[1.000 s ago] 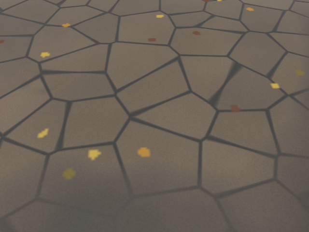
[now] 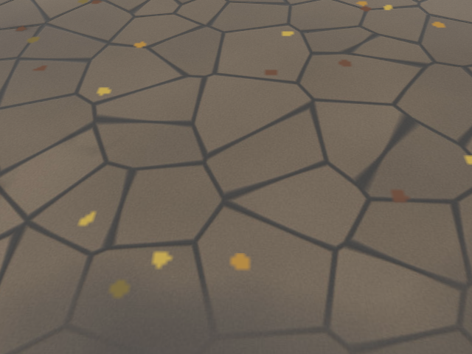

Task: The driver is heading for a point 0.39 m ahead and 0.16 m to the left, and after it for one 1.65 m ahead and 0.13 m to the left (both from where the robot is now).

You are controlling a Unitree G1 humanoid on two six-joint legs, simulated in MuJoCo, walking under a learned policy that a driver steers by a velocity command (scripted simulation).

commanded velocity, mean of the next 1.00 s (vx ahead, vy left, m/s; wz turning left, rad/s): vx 0.97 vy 0.00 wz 0.22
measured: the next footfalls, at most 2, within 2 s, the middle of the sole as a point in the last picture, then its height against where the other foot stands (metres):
left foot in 0.32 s outside the picture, level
right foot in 0.76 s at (198, 261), level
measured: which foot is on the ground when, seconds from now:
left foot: up 0.00-0.30, down 0.32-0.74, up 0.76-1.00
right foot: down 0.00-0.32, up 0.34-0.74, down 0.76-1.00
